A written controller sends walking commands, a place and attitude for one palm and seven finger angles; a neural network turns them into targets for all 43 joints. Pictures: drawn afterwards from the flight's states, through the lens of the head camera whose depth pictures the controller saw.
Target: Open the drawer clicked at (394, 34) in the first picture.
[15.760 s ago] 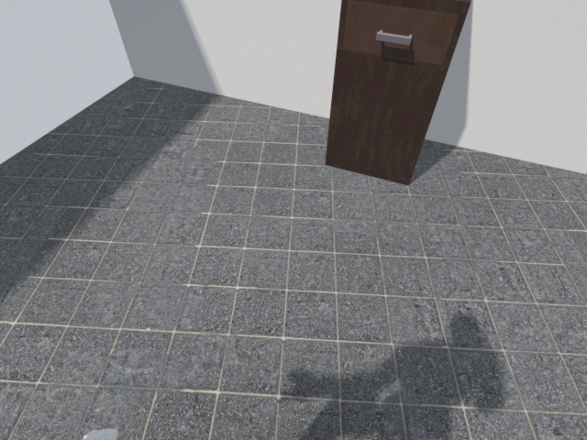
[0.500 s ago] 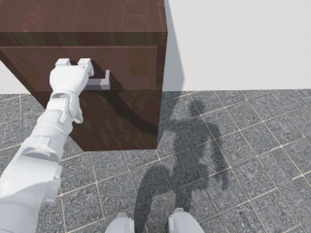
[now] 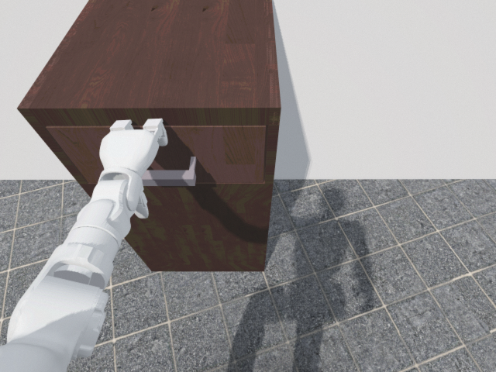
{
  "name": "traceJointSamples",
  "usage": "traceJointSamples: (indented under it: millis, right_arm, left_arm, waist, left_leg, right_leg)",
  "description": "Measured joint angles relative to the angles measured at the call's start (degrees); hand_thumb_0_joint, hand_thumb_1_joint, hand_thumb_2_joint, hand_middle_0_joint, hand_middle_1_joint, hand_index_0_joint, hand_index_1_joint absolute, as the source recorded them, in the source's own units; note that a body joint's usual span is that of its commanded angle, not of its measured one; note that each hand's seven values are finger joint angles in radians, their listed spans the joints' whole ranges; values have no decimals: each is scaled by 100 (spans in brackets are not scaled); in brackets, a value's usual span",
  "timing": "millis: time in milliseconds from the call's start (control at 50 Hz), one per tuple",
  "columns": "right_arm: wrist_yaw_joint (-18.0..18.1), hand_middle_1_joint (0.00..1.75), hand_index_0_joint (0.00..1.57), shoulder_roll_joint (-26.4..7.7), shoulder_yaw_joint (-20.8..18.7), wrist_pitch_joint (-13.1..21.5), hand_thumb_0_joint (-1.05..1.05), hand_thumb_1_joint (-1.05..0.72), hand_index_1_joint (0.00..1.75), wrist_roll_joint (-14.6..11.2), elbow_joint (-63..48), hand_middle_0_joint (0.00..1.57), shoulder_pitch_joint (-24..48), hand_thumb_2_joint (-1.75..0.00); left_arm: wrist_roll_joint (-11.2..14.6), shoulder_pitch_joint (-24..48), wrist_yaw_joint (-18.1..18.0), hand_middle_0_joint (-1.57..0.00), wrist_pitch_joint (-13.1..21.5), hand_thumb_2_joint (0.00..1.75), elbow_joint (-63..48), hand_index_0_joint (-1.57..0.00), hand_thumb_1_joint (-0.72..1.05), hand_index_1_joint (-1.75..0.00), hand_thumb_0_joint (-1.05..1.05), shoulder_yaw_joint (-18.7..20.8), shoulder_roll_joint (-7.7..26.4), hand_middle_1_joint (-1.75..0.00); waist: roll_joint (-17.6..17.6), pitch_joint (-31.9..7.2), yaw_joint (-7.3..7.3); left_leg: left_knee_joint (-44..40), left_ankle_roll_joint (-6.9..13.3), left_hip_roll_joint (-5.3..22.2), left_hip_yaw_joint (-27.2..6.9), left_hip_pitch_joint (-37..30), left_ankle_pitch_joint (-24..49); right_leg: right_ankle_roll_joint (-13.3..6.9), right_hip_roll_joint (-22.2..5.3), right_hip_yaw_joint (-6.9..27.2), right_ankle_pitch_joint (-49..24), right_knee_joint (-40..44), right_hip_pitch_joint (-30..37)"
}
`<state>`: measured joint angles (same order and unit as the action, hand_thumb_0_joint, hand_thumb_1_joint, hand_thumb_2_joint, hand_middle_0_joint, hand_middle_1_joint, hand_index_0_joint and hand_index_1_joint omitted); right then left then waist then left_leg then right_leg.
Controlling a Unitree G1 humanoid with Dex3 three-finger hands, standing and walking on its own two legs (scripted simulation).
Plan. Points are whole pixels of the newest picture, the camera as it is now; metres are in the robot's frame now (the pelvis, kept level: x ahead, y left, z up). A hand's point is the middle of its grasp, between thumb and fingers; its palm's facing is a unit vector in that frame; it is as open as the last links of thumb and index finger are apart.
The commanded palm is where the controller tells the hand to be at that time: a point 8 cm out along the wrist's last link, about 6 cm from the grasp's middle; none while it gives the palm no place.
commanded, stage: lift the fingers back up to retry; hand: left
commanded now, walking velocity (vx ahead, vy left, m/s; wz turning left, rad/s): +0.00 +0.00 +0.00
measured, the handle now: (164, 169) +0.50 +0.17 -0.02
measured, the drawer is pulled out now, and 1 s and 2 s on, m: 0.00 0.00 0.00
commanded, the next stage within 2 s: re-aim the fingers above the handle in 0.06 s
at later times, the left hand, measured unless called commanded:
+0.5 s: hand (141, 173) +0.45 +0.19 +0.04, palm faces -0.05 -0.03 -1.00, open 13.9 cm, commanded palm +0.43 +0.19 +0.09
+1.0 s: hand (142, 175) +0.45 +0.18 +0.03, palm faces -0.05 -0.03 -1.00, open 13.9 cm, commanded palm +0.44 +0.19 +0.09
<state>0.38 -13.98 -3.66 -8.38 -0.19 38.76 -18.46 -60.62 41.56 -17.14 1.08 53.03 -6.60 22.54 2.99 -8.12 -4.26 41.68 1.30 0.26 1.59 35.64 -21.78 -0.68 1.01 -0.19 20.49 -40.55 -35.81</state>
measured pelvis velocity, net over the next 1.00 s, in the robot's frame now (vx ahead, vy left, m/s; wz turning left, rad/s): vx -0.02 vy -0.01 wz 0.01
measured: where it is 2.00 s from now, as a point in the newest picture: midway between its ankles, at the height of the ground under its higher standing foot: outside the picture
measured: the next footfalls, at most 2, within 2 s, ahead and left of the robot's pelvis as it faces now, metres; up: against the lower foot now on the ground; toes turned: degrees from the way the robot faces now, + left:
none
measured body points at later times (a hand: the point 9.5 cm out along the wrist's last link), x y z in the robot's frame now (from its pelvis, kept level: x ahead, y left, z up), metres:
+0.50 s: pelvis +0.00 -0.01 +0.00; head +0.07 -0.03 +0.45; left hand +0.45 +0.19 +0.09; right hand +0.05 -0.28 -0.14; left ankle -0.03 +0.11 -0.71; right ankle -0.02 -0.12 -0.71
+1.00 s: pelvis -0.02 -0.01 +0.00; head +0.06 -0.01 +0.44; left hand +0.44 +0.18 +0.09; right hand +0.02 -0.28 -0.13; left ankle -0.03 +0.11 -0.71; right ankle -0.02 -0.12 -0.71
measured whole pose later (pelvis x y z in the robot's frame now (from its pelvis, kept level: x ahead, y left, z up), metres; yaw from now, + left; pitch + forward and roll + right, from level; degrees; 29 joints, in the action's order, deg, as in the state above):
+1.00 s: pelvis -0.02 -0.01 +0.00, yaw +0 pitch +15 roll +0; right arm 1.5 -14.3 -3.8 -6.6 -0.2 39.2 -18.9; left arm -61.4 43.6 -16.2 4.7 56.0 -6.3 24.4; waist 2.1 -7.0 -5.3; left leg 42.0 1.0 0.2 1.1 36.9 -20.4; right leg -1.1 1.0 -0.6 19.5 -41.2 -37.1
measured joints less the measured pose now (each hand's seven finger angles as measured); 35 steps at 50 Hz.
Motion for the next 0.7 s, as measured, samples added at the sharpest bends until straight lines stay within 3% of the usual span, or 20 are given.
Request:
traceJointSamples:
  millis: [120,240,340,440,560,700]
  right_arm:
    - [9,30,20,-3,-12,-22,0,-90,30,10,-123,20,147,-90]
    - [0,30,20,-16,-56,-8,0,-90,30,52,-121,20,233,-90]
    - [-13,30,20,-10,-51,-19,0,-90,30,63,-52,20,254,-90]
    - [1,30,20,-2,-50,-43,0,-90,30,40,-22,20,153,-90]
    - [47,30,20,-19,-36,-55,0,-90,30,18,23,20,16,-90]
    - [66,30,20,-45,-50,10,0,-90,30,11,53,20,-2,-90]
  left_arm:
    - [-7,-125,199,-32,118,30,-132,-33,-49,-121,-1,-48,3,-120]
    - [-79,-194,77,-32,324,30,-277,-32,-49,-120,-1,-30,-39,-120]
    - [-155,-133,-109,-32,200,30,-151,-32,-49,-120,-1,82,-8,-120]
    - [-53,-115,23,-32,26,30,-64,-32,-49,-120,-1,90,68,-120]
    - [16,-192,225,-32,244,30,-132,-32,-49,-120,-1,69,78,-120]
    - [-107,-127,-26,-32,378,30,-7,-32,-49,-120,0,164,140,-120]
  waist:
    - [-34,32,59]
    - [-56,36,91]
    - [-52,21,57]
    - [-25,29,28]
    - [-30,64,4]
    - [-44,70,-41]
  left_leg:
    - [-72,-23,-9,-27,-101,11]
    - [10,-45,-12,-55,-17,-20]
    - [51,-64,6,-51,41,-30]
    - [-32,-74,24,-40,-31,14]
    - [-122,-79,22,-42,-142,71]
    - [-55,-75,23,-19,-37,91]
  right_leg:
    - [-22,-8,-26,20,33,94]
    - [-44,-12,-54,75,-74,7]
    - [-64,6,-51,87,-129,-64]
    - [-75,25,-38,41,-55,-2]
    - [-80,25,-39,-10,26,105]
    - [-78,25,-18,-33,-51,-12]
